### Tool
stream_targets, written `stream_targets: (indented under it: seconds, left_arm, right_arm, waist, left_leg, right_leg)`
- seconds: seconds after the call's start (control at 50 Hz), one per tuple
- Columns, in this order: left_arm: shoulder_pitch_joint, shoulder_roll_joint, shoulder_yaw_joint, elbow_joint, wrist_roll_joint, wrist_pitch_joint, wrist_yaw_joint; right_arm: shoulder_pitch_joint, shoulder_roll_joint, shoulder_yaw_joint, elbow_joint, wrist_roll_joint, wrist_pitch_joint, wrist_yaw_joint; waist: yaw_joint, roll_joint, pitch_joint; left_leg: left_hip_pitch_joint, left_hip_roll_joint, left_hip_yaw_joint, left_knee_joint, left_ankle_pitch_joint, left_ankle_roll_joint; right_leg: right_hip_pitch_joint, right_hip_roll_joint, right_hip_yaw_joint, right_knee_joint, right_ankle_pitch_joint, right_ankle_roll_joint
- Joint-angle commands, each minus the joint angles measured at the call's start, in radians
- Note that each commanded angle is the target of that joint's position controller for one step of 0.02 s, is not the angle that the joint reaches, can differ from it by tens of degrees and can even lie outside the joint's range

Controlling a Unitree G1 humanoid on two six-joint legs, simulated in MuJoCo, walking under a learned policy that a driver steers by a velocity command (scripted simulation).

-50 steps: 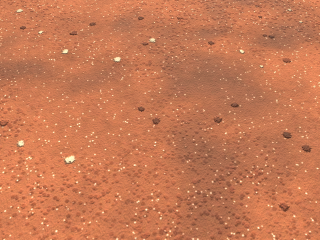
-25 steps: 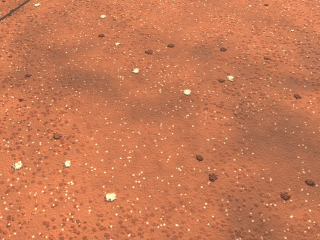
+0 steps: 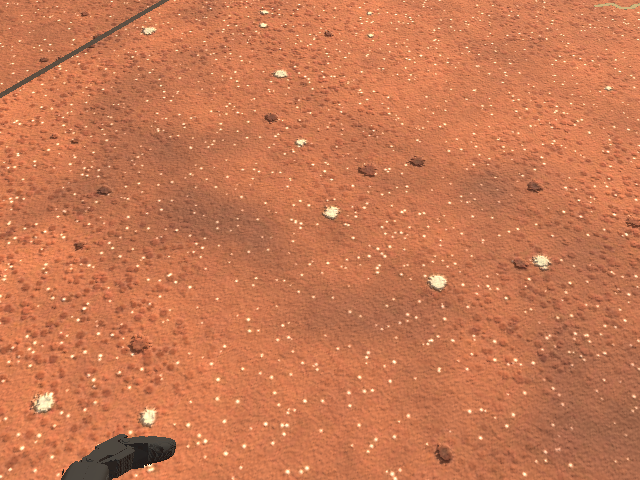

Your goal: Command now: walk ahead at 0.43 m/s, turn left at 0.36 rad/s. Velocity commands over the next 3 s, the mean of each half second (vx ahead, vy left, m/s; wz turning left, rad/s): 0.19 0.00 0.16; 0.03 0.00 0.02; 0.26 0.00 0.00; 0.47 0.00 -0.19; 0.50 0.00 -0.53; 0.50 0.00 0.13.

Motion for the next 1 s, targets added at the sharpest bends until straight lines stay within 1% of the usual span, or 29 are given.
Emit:
stream_targets:
  seconds: [0.02, 0.04, 0.06, 0.08, 0.1, 0.12, 0.14, 0.16, 0.18, 0.2, 0.24, 0.28, 0.32, 0.36, 0.4, 0.42, 0.44, 0.46, 0.48, 0.5, 0.52, 0.54, 0.56, 0.58, 0.6, 0.62, 0.66, 0.8, 1.0]
  left_arm:
    - [0.300, 0.166, 0.055, 0.026, 0.010, -0.042, 0.027]
    - [0.441, 0.239, 0.065, 0.031, 0.031, -0.051, 0.042]
    - [0.400, 0.303, 0.088, 0.037, 0.024, -0.036, 0.032]
    - [0.319, 0.199, 0.070, 0.010, -0.011, -0.023, 0.023]
    - [0.248, 0.115, 0.046, 0.007, -0.019, -0.026, 0.021]
    - [0.226, 0.075, 0.032, 0.016, -0.013, -0.029, 0.018]
    - [0.237, 0.066, 0.027, 0.032, -0.018, -0.034, 0.021]
    - [0.249, 0.072, 0.026, 0.052, -0.021, -0.038, 0.022]
    - [0.265, 0.080, 0.025, 0.065, -0.021, -0.045, 0.019]
    - [0.267, 0.090, 0.026, 0.074, -0.020, -0.050, 0.019]
    - [0.254, 0.097, 0.023, 0.081, -0.013, -0.051, 0.020]
    - [0.244, 0.094, 0.017, 0.093, -0.011, -0.044, 0.022]
    - [0.261, 0.102, 0.016, 0.108, -0.012, -0.035, 0.022]
    - [0.293, 0.112, 0.018, 0.126, -0.013, -0.022, 0.022]
    - [0.302, 0.114, 0.018, 0.137, -0.014, -0.006, 0.026]
    - [0.290, 0.113, 0.017, 0.139, -0.018, 0.003, 0.030]
    - [0.296, 0.105, 0.015, 0.144, -0.018, 0.010, 0.035]
    - [0.317, 0.089, 0.010, 0.146, -0.013, 0.013, 0.037]
    - [0.362, 0.065, 0.007, 0.139, -0.008, 0.014, 0.035]
    - [0.459, 0.002, -0.007, 0.180, -0.029, 0.026, 0.037]
    - [0.430, 0.031, -0.004, 0.205, -0.021, 0.037, 0.043]
    - [0.383, 0.065, 0.007, 0.202, -0.019, 0.042, 0.045]
    - [0.366, 0.073, 0.011, 0.205, -0.020, 0.044, 0.043]
    - [0.359, 0.077, 0.013, 0.209, -0.019, 0.045, 0.040]
    - [0.365, 0.061, 0.009, 0.220, -0.017, 0.043, 0.040]
    - [0.368, 0.051, 0.006, 0.232, -0.019, 0.041, 0.042]
    - [0.362, 0.046, 0.005, 0.251, -0.020, 0.039, 0.047]
    - [0.359, 0.032, 0.001, 0.306, -0.020, 0.046, 0.056]
    - [0.372, 0.017, -0.007, 0.363, -0.020, 0.052, 0.063]
  right_arm:
    - [-0.051, -0.153, -0.028, -0.054, 0.007, -0.026, 0.001]
    - [-0.011, -0.068, -0.006, -0.088, 0.017, -0.032, 0.001]
    - [0.173, -0.038, -0.007, -0.075, 0.054, -0.018, -0.006]
    - [0.133, -0.109, -0.014, -0.041, 0.007, -0.001, -0.016]
    - [0.040, -0.097, -0.012, -0.048, 0.001, 0.003, -0.010]
    - [-0.010, -0.082, -0.008, -0.061, 0.000, 0.005, -0.006]
    - [-0.044, -0.075, -0.007, -0.068, -0.007, 0.015, 0.002]
    - [-0.034, -0.064, -0.005, -0.066, -0.014, 0.028, 0.010]
    - [-0.027, -0.054, -0.003, -0.062, -0.015, 0.038, 0.014]
    - [-0.021, -0.046, -0.001, -0.058, -0.012, 0.045, 0.016]
    - [-0.042, -0.034, 0.006, -0.056, -0.010, 0.054, 0.017]
    - [-0.089, -0.016, 0.018, -0.059, -0.013, 0.061, 0.016]
    - [-0.145, -0.003, 0.033, -0.060, -0.010, 0.067, 0.014]
    - [-0.181, -0.008, 0.040, -0.057, -0.006, 0.070, 0.008]
    - [-0.203, -0.013, 0.044, -0.051, -0.004, 0.067, 0.001]
    - [-0.200, -0.007, 0.048, -0.043, -0.006, 0.063, -0.003]
    - [-0.205, -0.011, 0.052, -0.038, -0.011, 0.056, -0.008]
    - [-0.197, -0.043, 0.048, -0.032, -0.018, 0.047, -0.016]
    - [-0.184, -0.100, 0.042, -0.032, -0.025, 0.037, -0.024]
    - [-0.239, -0.098, 0.044, -0.016, 0.005, 0.041, -0.023]
    - [-0.272, -0.048, 0.053, -0.017, 0.011, 0.039, -0.015]
    - [-0.274, -0.026, 0.058, -0.009, 0.012, 0.036, -0.012]
    - [-0.261, -0.025, 0.060, 0.007, 0.009, 0.037, -0.013]
    - [-0.244, -0.029, 0.059, 0.022, 0.011, 0.035, -0.019]
    - [-0.231, -0.031, 0.057, 0.038, 0.014, 0.034, -0.021]
    - [-0.225, -0.028, 0.056, 0.047, 0.015, 0.033, -0.022]
    - [-0.221, -0.024, 0.056, 0.062, 0.013, 0.032, -0.022]
    - [-0.207, -0.019, 0.058, 0.117, 0.013, 0.034, -0.027]
    - [-0.169, 0.003, 0.067, 0.177, 0.011, 0.040, -0.030]
  waist:
    - [0.203, 0.069, -0.157]
    - [0.221, -0.065, -0.308]
    - [0.118, -0.305, -0.419]
    - [0.098, -0.078, -0.318]
    - [0.096, -0.011, -0.179]
    - [0.091, 0.015, -0.129]
    - [0.093, -0.024, -0.100]
    - [0.079, -0.061, -0.096]
    - [0.071, -0.072, -0.110]
    - [0.060, -0.074, -0.123]
    - [0.047, -0.069, -0.134]
    - [0.045, -0.085, -0.125]
    - [0.066, -0.112, -0.125]
    - [0.088, -0.116, -0.127]
    - [0.097, -0.104, -0.108]
    - [0.085, -0.086, -0.093]
    - [0.077, -0.052, -0.071]
    - [0.084, -0.003, -0.066]
    - [0.124, 0.090, -0.071]
    - [0.175, 0.182, -0.071]
    - [0.154, 0.141, -0.025]
    - [0.135, 0.123, 0.009]
    - [0.130, 0.120, 0.006]
    - [0.127, 0.120, 0.009]
    - [0.125, 0.106, 0.005]
    - [0.122, 0.079, -0.001]
    - [0.117, 0.048, -0.007]
    - [0.113, 0.028, -0.009]
    - [0.111, 0.025, 0.013]
  left_leg:
    - [-0.139, 0.164, -0.045, 0.393, 0.922, 0.008]
    - [-0.292, 0.092, 0.023, 0.688, 0.472, -0.017]
    - [-0.511, -0.062, 0.080, 0.957, -0.188, -0.051]
    - [-0.549, 0.020, 0.037, 1.008, -0.105, -0.045]
    - [-0.557, 0.040, 0.045, 0.973, -0.042, -0.058]
    - [-0.559, 0.068, 0.055, 0.925, -0.015, -0.066]
    - [-0.557, 0.088, 0.061, 0.874, -0.003, -0.074]
    - [-0.513, 0.088, 0.071, 0.840, 0.012, -0.082]
    - [-0.480, 0.076, 0.077, 0.817, 0.025, -0.088]
    - [-0.467, 0.067, 0.083, 0.798, 0.036, -0.094]
    - [-0.457, 0.072, 0.097, 0.724, 0.062, -0.103]
    - [-0.427, 0.095, 0.129, 0.579, 0.102, -0.111]
    - [-0.366, 0.112, 0.168, 0.455, 0.148, -0.114]
    - [-0.327, 0.116, 0.187, 0.376, 0.167, -0.116]
    - [-0.291, 0.120, 0.195, 0.288, 0.160, -0.108]
    - [-0.248, 0.122, 0.201, 0.200, 0.189, -0.099]
    - [-0.191, 0.136, 0.181, 0.083, 0.253, -0.087]
    - [-0.128, 0.202, 0.099, 0.032, 0.323, -0.075]
    - [-0.091, 0.330, -0.032, 0.018, 0.502, -0.049]
    - [-0.232, 0.369, -0.054, 0.005, 0.469, 0.021]
    - [-0.324, 0.320, -0.035, -0.015, 0.333, 0.003]
    - [-0.351, 0.265, 0.001, -0.026, 0.264, -0.028]
    - [-0.342, 0.239, 0.023, -0.032, 0.246, -0.043]
    - [-0.323, 0.225, 0.036, -0.029, 0.259, -0.048]
    - [-0.295, 0.220, 0.044, -0.022, 0.280, -0.049]
    - [-0.270, 0.222, 0.047, -0.014, 0.308, -0.047]
    - [-0.247, 0.225, 0.050, -0.004, 0.352, -0.042]
    - [-0.236, 0.219, 0.062, -0.007, 0.379, -0.039]
    - [-0.243, 0.210, 0.070, -0.017, 0.352, -0.043]
  right_leg:
    - [0.468, -0.004, 0.009, -0.110, 0.080, -0.069]
    - [0.700, -0.271, 0.259, -0.060, 0.284, -0.113]
    - [0.834, -0.468, 0.662, -0.137, 0.529, -0.279]
    - [0.701, -0.413, 0.614, -0.156, 0.464, -0.264]
    - [0.570, -0.358, 0.437, -0.170, 0.513, -0.243]
    - [0.507, -0.308, 0.327, -0.189, 0.587, -0.215]
    - [0.470, -0.268, 0.245, -0.214, 0.635, -0.197]
    - [0.422, -0.240, 0.190, -0.232, 0.669, -0.179]
    - [0.403, -0.229, 0.160, -0.237, 0.719, -0.180]
    - [0.394, -0.225, 0.135, -0.242, 0.752, -0.189]
    - [0.369, -0.217, 0.088, -0.253, 0.752, -0.200]
    - [0.340, -0.191, 0.039, -0.258, 0.702, -0.187]
    - [0.319, -0.174, 0.020, -0.261, 0.625, -0.175]
    - [0.323, -0.179, 0.040, -0.255, 0.514, -0.176]
    - [0.312, -0.190, 0.076, -0.246, 0.341, -0.175]
    - [0.289, -0.185, 0.086, -0.231, 0.225, -0.163]
    - [0.253, -0.171, 0.094, -0.216, 0.099, -0.132]
    - [0.211, -0.152, 0.105, -0.200, -0.016, -0.091]
    - [0.183, -0.088, 0.060, -0.135, -0.139, -0.056]
    - [0.295, -0.024, 0.007, -0.190, -0.256, -0.039]
    - [0.378, -0.030, 0.016, -0.212, -0.205, -0.025]
    - [0.378, -0.034, 0.030, -0.211, -0.166, -0.024]
    - [0.389, -0.048, 0.039, -0.213, -0.133, -0.026]
    - [0.381, -0.059, 0.045, -0.214, -0.115, -0.029]
    - [0.370, -0.066, 0.049, -0.220, -0.106, -0.028]
    - [0.363, -0.067, 0.049, -0.226, -0.103, -0.026]
    - [0.365, -0.068, 0.049, -0.232, -0.094, -0.022]
    - [0.392, -0.075, 0.050, -0.231, -0.070, -0.021]
    - [0.389, -0.081, 0.053, -0.229, -0.078, -0.023]
Next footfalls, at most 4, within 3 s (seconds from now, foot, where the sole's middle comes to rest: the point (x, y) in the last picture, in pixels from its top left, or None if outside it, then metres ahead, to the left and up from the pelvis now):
0.02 right None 0.19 -0.11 -0.76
0.46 left None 0.20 0.09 -0.76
1.74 left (264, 432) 0.55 0.08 -0.76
2.28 right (342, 314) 0.81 -0.12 -0.76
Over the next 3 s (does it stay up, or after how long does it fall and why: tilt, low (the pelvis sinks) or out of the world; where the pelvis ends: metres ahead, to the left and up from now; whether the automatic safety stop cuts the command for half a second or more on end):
stays up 1.08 -0.12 0.01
